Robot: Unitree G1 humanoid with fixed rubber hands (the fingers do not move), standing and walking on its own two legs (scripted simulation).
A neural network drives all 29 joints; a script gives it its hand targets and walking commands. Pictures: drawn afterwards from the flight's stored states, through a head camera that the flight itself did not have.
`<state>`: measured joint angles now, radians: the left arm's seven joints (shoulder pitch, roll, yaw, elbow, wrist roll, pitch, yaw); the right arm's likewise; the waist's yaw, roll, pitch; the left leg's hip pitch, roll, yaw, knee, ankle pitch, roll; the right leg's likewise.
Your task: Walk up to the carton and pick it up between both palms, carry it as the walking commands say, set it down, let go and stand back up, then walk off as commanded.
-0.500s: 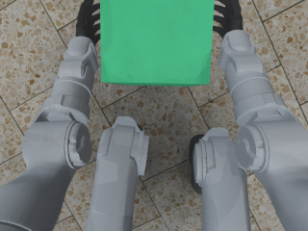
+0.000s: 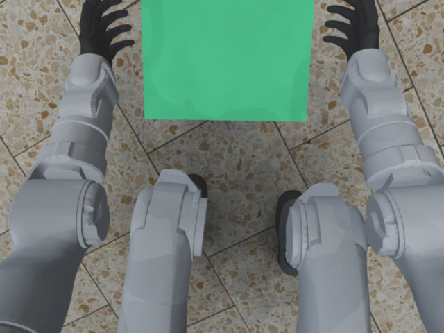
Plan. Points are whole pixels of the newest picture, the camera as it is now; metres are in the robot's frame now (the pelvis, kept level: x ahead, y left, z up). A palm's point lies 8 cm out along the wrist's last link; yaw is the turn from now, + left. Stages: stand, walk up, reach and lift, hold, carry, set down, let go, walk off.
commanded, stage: set down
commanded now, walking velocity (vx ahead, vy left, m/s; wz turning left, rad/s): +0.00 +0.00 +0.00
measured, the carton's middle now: (228, 75) +0.48 +0.06 -0.25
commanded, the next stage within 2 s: let go in 1.34 s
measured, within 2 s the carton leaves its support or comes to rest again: neither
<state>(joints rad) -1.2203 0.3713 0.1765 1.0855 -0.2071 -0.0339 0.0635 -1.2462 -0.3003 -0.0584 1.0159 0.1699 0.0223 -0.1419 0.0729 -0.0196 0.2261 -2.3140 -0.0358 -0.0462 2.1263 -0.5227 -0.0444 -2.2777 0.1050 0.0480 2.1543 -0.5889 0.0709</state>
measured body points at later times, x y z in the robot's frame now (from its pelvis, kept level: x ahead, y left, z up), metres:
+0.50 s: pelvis +0.01 +0.00 +0.08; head +0.33 +0.03 +0.39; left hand +0.50 +0.27 -0.05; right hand +0.54 -0.13 -0.05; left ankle +0.12 +0.13 -0.34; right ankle +0.10 -0.13 -0.34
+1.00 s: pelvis +0.03 +0.01 +0.21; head +0.32 +0.03 +0.55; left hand +0.49 +0.28 +0.10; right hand +0.54 -0.14 +0.10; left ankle +0.12 +0.13 -0.34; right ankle +0.10 -0.13 -0.34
